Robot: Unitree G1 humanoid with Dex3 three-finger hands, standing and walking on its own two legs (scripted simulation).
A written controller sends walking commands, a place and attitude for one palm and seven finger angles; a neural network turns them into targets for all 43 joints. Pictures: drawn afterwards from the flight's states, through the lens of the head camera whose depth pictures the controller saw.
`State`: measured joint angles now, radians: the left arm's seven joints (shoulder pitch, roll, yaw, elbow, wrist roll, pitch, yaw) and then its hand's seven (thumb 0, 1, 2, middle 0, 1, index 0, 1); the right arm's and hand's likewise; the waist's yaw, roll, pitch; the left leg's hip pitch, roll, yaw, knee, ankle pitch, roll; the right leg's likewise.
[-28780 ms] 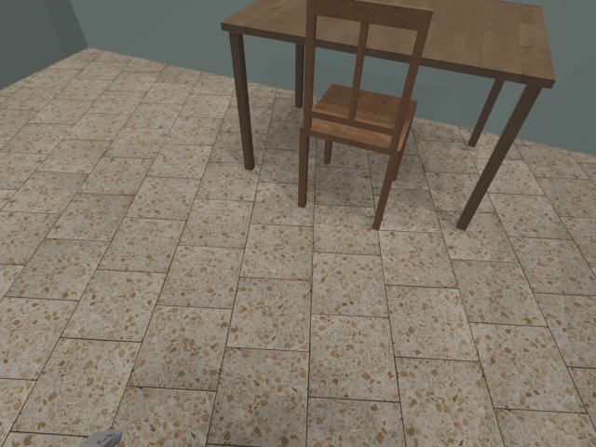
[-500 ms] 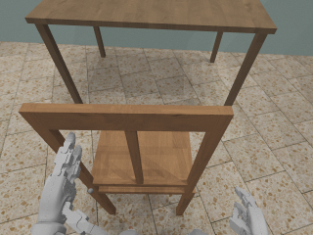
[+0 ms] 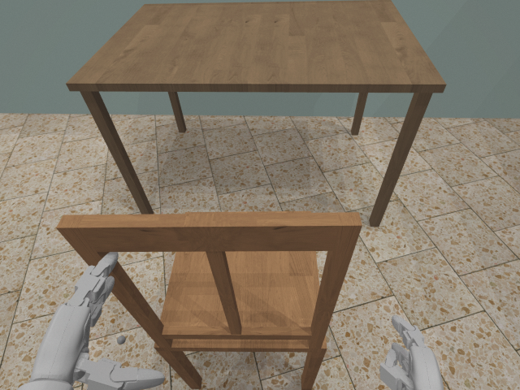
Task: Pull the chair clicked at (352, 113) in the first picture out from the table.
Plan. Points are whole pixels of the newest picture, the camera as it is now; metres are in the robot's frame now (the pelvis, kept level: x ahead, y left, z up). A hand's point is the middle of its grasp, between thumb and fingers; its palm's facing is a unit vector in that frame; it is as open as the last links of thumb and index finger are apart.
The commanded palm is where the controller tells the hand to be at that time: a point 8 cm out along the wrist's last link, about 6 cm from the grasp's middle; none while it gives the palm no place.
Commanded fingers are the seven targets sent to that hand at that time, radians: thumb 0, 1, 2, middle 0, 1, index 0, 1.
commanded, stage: draw the hand back to the body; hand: left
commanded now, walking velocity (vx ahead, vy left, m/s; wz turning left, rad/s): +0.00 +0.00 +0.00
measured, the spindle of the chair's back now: (227, 297) +0.29 +0.09 -0.05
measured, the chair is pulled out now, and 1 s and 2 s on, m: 0.55 0.55 0.55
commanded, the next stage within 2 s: step back with the hand held close in 0.84 s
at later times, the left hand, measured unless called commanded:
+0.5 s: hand (82, 326) +0.18 +0.23 +0.10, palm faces +0.12 -0.80 -0.59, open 6.9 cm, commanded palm +0.15 +0.29 +0.20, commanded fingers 0.00 0.90 0.90 -0.20 -0.30 -0.20 -0.30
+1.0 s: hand (17, 295) +0.17 +0.25 +0.19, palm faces +0.46 -0.78 -0.42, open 7.4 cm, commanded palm +0.13 +0.29 +0.20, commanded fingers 0.00 0.90 0.90 -0.20 -0.30 -0.20 -0.30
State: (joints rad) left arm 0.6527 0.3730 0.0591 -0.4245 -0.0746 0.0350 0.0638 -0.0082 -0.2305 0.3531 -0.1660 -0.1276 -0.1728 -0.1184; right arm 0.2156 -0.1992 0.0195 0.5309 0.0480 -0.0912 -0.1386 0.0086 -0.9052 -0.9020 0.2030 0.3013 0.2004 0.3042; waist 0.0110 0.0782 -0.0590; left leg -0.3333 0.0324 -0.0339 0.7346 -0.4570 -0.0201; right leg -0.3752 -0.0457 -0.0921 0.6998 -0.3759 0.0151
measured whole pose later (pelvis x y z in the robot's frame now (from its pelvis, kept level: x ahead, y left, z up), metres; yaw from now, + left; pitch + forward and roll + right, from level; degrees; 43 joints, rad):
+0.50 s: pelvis +0.01 -0.02 +0.02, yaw -1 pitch -2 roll -1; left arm 0.62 0.51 0.18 -0.39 -0.05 0.12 0.08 0.01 0.66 0.78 -0.18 -0.26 -0.54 -0.40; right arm 0.19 -0.24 0.02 0.65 0.04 -0.20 -0.12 0.01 -0.91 -0.90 0.20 0.30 0.20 0.30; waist 0.04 0.10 0.04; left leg -0.10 0.05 -0.02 0.50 -0.36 -0.04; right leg -0.17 -0.02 -0.09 0.51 -0.30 -0.01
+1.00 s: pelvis -0.01 +0.00 +0.02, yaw -1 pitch -4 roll -1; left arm 0.49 0.36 0.33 -0.44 -0.06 -0.06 0.14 0.02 0.88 0.90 -0.21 -0.31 -0.22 -0.30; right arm 0.20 -0.24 0.01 0.65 0.03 -0.16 -0.10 0.01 -0.91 -0.90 0.20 0.30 0.20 0.30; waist 0.07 0.08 0.02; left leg -0.09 0.03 -0.02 0.48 -0.32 -0.02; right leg -0.14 -0.04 -0.09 0.46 -0.25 0.01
